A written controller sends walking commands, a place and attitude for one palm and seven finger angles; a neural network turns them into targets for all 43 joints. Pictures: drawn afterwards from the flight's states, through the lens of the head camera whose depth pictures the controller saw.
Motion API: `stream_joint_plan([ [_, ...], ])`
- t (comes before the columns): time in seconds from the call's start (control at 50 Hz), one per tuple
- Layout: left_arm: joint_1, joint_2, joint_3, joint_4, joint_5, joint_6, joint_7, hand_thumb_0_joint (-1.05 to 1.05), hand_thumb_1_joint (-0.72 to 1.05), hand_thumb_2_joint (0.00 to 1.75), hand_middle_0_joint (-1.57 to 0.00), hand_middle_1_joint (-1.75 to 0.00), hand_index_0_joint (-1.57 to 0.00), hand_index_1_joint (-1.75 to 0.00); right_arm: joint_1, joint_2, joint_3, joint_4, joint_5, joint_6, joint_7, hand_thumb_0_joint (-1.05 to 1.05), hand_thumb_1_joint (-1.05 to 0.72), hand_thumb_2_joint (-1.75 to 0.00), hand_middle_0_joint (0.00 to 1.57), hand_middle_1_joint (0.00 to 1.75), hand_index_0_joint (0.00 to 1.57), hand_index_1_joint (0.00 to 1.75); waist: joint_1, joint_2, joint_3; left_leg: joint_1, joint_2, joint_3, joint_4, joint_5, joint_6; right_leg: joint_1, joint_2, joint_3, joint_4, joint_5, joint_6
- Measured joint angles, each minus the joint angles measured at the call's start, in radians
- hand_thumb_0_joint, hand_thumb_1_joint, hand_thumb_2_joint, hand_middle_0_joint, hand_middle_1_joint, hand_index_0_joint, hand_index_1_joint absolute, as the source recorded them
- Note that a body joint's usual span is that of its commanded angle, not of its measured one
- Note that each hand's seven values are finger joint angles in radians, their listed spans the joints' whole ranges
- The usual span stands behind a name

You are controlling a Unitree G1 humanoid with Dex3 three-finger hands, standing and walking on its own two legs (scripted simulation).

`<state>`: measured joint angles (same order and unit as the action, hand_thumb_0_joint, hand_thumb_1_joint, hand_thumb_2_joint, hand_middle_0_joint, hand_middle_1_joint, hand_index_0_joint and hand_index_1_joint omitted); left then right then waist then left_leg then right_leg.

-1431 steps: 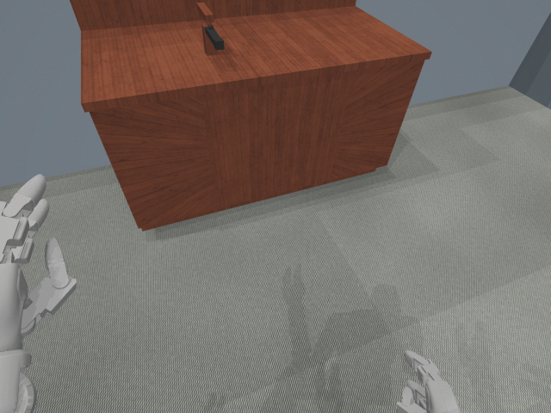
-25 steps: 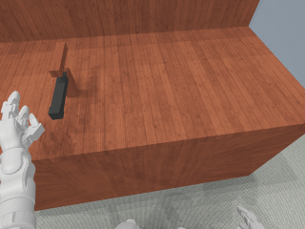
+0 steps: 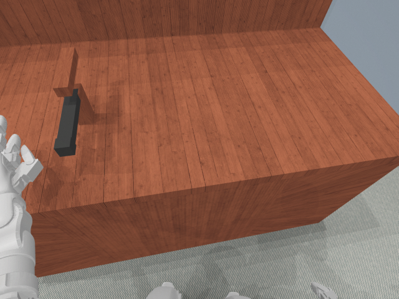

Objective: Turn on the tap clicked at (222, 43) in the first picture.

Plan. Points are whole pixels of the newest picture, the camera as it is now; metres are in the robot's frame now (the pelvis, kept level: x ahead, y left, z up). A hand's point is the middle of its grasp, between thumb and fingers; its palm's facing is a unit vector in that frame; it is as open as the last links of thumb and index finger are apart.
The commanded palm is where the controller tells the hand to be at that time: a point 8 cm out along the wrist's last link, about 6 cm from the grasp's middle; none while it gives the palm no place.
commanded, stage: push the lever round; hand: left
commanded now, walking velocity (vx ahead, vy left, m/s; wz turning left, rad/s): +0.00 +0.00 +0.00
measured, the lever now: (65, 146) +0.38 +0.28 +0.07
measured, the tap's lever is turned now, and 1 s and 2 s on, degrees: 0 6 34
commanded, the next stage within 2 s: none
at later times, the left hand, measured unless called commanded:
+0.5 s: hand (53, 165) +0.34 +0.30 +0.06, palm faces +0.45 -0.89 -0.07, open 7.9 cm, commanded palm +0.31 +0.33 +0.06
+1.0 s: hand (69, 158) +0.36 +0.27 +0.06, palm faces +0.49 -0.87 -0.05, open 7.8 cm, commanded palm +0.32 +0.29 +0.06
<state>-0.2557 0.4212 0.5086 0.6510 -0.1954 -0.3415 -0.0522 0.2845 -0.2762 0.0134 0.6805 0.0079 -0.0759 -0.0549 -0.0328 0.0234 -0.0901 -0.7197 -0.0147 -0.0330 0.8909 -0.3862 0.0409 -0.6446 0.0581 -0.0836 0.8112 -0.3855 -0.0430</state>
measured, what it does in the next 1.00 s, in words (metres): stands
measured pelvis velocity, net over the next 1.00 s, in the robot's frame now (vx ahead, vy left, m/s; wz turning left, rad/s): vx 0.00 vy -0.01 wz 0.01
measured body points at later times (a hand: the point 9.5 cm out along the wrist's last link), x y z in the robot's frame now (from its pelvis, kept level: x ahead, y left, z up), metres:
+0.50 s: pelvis +0.00 +0.01 +0.00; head +0.05 +0.02 +0.45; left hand +0.31 +0.34 +0.07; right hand +0.13 -0.24 -0.10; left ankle +0.03 +0.09 -0.70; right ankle +0.01 -0.10 -0.70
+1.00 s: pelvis +0.00 -0.01 +0.00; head +0.06 +0.00 +0.45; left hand +0.33 +0.32 +0.07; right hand +0.12 -0.27 -0.11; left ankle +0.03 +0.09 -0.70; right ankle +0.01 -0.10 -0.70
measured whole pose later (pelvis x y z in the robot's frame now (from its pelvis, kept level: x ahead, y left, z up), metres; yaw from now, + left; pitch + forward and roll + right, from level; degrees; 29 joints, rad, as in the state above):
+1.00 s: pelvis +0.00 -0.01 +0.00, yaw +1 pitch +12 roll -3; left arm -0.27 0.30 0.37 0.58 -0.16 -0.33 0.13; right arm 0.26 -0.27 0.01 0.69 0.00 -0.07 -0.04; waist -0.03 0.03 -0.10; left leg -0.71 -0.02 -0.04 0.89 -0.39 0.03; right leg -0.64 0.05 -0.09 0.82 -0.39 -0.05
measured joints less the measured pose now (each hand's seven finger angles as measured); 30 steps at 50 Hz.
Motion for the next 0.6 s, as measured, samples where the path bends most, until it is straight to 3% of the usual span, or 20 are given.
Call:
stream_joint_plan([
  [0.16, -0.005, -0.038, -0.076, -0.041, -0.006, 0.013, 0.01, 0.02, 0.9, 0.9, -0.15, -0.15, -0.15, -0.15, -0.014, 0.003, 0.001, -0.003, 0.004, -0.006, -0.003, 0.01, -0.9, -0.89, 0.21, 0.3, 0.2, 0.3, 0.009, 0.009, -0.008, 0.008, -0.012, 0.0, -0.007, 0.003, 0.01, 0.012, -0.012, 0.0, -0.009, 0.002, 0.012],
  [0.26, -0.002, -0.06, -0.086, -0.054, 0.012, 0.039, 0.054, 0.02, 0.9, 0.9, -0.15, -0.15, -0.15, -0.15, -0.025, 0.014, 0.005, -0.021, -0.001, -0.004, 0.004, 0.01, -0.9, -0.89, 0.21, 0.3, 0.2, 0.3, 0.003, 0.002, -0.009, 0.013, -0.014, 0.005, -0.012, 0.004, 0.012, 0.015, -0.014, 0.005, -0.012, 0.003, 0.015],
  [0.34, 0.043, -0.086, -0.107, -0.121, 0.028, 0.019, 0.089, 0.02, 0.9, 0.9, -0.15, -0.15, -0.15, -0.15, -0.022, 0.018, -0.001, -0.028, -0.01, -0.007, 0.019, 0.01, -0.9, -0.89, 0.21, 0.3, 0.2, 0.3, 0.005, 0.007, -0.012, 0.022, -0.013, 0.008, -0.013, 0.001, 0.012, 0.024, -0.013, 0.009, -0.016, 0.002, 0.017],
  [0.6, 0.008, -0.099, -0.135, -0.089, 0.031, 0.029, 0.121, 0.02, 0.9, 0.9, -0.15, -0.15, -0.15, -0.15, -0.04, 0.018, 0.008, -0.007, -0.004, -0.003, 0.007, 0.01, -0.9, -0.89, 0.21, 0.3, 0.2, 0.3, 0.013, 0.006, 0.004, 0.013, -0.016, -0.005, 0.001, 0.005, 0.007, 0.016, -0.016, -0.006, 0.004, -0.002, 0.01],
])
